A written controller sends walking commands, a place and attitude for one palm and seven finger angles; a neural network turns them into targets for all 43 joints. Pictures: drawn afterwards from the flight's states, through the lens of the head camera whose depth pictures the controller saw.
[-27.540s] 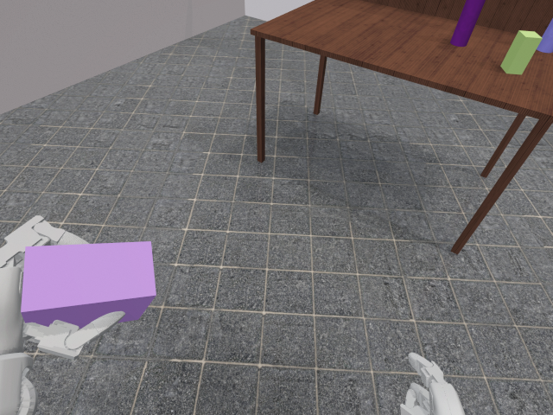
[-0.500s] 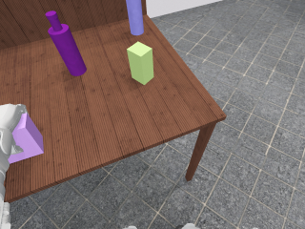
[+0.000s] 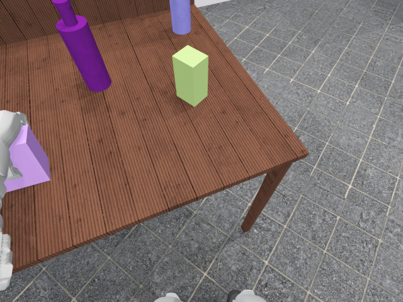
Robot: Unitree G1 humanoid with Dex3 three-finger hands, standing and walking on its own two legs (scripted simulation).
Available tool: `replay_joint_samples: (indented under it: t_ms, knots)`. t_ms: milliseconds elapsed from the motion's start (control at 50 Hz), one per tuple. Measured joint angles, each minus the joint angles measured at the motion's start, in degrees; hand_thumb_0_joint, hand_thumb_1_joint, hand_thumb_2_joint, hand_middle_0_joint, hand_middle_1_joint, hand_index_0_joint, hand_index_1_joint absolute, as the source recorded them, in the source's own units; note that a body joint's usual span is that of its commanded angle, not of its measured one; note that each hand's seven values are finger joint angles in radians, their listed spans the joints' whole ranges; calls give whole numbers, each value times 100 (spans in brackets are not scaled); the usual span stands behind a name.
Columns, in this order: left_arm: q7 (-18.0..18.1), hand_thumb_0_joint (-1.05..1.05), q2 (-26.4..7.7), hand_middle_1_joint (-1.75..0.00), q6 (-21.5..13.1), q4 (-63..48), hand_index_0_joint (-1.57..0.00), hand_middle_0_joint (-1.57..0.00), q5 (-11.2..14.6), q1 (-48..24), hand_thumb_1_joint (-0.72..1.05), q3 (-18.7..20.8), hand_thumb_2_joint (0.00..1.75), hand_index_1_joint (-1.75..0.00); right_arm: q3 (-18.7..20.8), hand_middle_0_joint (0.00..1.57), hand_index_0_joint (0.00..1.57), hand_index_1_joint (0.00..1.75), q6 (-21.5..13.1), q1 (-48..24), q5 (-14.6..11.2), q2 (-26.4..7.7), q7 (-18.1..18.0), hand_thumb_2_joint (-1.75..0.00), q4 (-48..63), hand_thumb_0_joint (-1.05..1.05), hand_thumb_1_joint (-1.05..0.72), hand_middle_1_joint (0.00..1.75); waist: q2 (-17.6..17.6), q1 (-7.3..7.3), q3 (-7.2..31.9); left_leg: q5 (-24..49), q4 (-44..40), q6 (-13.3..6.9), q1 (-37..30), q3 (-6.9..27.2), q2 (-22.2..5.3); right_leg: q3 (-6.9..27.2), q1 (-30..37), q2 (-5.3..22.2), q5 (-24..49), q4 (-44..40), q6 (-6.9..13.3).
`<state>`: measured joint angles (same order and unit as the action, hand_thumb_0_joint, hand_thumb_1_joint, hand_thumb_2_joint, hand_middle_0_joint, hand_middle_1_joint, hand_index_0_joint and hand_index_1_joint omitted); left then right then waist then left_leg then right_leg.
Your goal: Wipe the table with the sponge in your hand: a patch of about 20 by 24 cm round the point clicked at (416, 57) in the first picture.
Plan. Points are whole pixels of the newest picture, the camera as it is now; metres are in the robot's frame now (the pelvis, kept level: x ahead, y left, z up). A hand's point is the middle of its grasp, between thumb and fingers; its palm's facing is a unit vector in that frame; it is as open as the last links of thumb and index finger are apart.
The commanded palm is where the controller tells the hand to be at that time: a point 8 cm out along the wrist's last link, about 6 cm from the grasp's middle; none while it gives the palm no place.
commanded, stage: wipe forward along the first lane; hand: left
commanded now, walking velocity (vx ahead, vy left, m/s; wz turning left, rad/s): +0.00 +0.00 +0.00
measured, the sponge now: (13, 166) +0.36 +0.41 +0.02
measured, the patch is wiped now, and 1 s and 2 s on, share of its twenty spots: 0.20 0.50 0.85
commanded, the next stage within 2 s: slide across to the middle lane in 0.22 s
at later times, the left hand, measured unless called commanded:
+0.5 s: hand (8, 135) +0.41 +0.42 +0.06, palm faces -0.18 +0.03 -0.98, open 9.8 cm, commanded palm +0.41 +0.38 +0.10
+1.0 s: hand (37, 126) +0.44 +0.37 +0.06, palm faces -0.14 +0.00 -0.99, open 9.8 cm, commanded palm +0.44 +0.34 +0.11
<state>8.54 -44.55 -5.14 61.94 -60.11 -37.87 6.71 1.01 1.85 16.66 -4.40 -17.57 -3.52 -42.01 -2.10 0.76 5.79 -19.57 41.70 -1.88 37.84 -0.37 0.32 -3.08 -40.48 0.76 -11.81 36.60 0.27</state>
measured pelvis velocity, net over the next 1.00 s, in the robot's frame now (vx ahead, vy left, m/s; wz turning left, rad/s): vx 0.05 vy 0.01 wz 0.01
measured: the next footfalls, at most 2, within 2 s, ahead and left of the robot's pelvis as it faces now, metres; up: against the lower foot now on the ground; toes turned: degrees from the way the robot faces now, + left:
none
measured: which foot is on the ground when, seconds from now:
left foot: down 0.00-1.00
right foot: down 0.00-1.00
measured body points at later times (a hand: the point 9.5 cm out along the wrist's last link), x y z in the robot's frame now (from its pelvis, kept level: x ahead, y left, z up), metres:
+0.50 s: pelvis +0.03 +0.01 +0.01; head +0.13 +0.01 +0.44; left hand +0.42 +0.41 +0.11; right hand +0.08 -0.28 -0.13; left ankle +0.00 +0.10 -0.71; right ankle +0.05 -0.12 -0.71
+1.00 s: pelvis +0.05 +0.01 +0.02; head +0.12 +0.01 +0.46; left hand +0.44 +0.36 +0.11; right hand +0.15 -0.25 -0.12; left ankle +0.00 +0.10 -0.71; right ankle +0.05 -0.12 -0.71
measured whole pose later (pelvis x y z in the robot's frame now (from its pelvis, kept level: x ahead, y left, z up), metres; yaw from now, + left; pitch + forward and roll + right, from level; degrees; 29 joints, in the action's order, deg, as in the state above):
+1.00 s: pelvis +0.05 +0.01 +0.02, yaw +1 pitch +14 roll -2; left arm 10.1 -34.5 3.7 53.4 -58.5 -36.4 1.3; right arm 2.0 4.0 13.6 -3.4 -15.7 -1.8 -42.7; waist -2.5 -0.7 5.7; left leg -19.8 33.3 -2.5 27.3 0.1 1.2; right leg -3.2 -29.9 1.3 -12.6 28.8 -0.9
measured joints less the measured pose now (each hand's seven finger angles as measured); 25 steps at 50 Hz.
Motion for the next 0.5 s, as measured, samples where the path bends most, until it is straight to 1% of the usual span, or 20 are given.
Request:
replay_joint_samples:
  t_ms: [160,240,360,440,500]
  knots:
    - [-56,1,-84,-133,-28,62,-80,-80,-39,-208,-55,-35,111,-135,19,21,20,30,98,76,28,14,18,-90,-17,1,-91,30,8,0,31,-84,5,-34,60,8,11,-4,-39,8,-67,-31,-39]
    - [-104,1,-129,-133,-55,74,-80,-80,-17,-215,-55,44,111,-135,30,21,20,30,191,96,43,12,51,-90,-26,1,-91,30,1,7,44,-126,-8,-42,51,3,-3,3,-23,-9,-90,-69,-49]
    - [-192,1,-197,-133,-138,31,-80,-80,-55,-183,-55,175,111,-135,55,21,20,30,330,122,70,-6,106,-90,-17,1,-91,30,1,2,51,-170,-33,-52,28,-11,-22,18,2,-32,-113,-119,-61]
    - [-110,1,-117,-133,-114,-240,-80,-80,-45,27,-55,141,111,-136,159,21,20,30,388,157,80,0,125,-90,-30,1,-91,30,-33,-40,42,-176,-94,-51,-69,-7,-25,16,111,-37,-111,-199,-67]
    - [13,1,-22,-133,-41,-387,-80,-80,64,165,-54,108,111,-136,199,21,20,30,397,147,62,22,117,-90,-99,1,-91,30,-37,-76,32,-165,-179,-57,-199,0,-17,11,246,-32,-103,-284,-79]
